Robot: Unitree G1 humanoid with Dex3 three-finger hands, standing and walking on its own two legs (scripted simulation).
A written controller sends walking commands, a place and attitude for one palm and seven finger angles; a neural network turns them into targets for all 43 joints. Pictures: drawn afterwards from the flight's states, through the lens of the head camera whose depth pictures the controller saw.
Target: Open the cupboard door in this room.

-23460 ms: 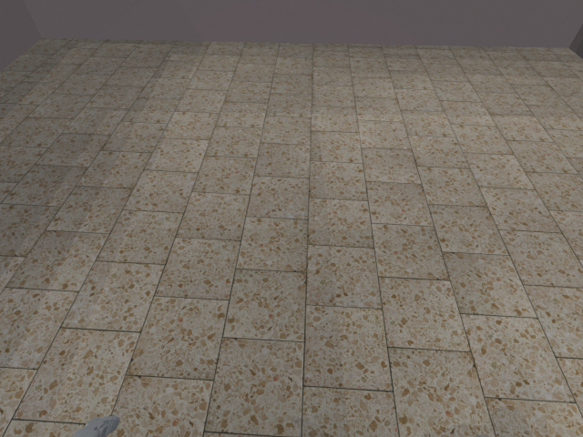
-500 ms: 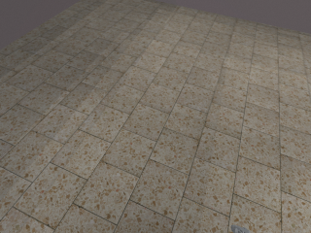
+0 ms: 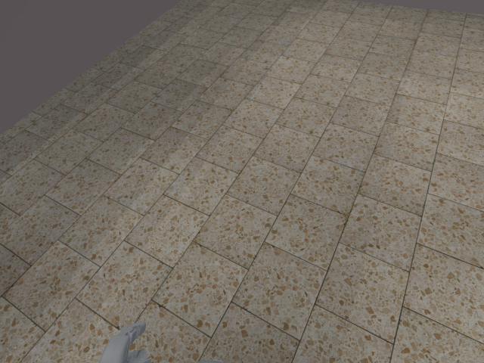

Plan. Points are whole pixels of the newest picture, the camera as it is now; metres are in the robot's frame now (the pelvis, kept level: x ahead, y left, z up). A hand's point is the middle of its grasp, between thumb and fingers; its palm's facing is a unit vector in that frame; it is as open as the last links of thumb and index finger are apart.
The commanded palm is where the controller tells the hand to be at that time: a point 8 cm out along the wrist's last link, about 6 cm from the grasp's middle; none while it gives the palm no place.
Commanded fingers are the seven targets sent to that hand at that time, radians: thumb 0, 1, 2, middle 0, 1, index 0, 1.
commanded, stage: turn or walk to find it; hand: left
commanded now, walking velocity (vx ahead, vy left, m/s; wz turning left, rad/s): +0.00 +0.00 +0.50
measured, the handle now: out of the picture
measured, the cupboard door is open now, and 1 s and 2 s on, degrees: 0 0 0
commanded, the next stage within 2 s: none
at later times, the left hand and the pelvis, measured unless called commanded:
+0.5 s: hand out of the picture -0.09 +0.23 -0.18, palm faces +0.35 -0.90 -0.26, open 7.4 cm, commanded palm none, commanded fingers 0.00 0.90 0.90 -0.20 -0.30 -0.20 -0.30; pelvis -0.03 +0.02 -0.01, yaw +17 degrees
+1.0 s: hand out of the picture -0.01 +0.24 -0.14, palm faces +0.47 -0.84 -0.27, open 7.4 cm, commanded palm none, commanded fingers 0.00 0.90 0.90 -0.20 -0.30 -0.20 -0.30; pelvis -0.04 +0.00 +0.00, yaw +30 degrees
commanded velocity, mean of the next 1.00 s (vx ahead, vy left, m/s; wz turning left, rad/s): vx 0.00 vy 0.00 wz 0.50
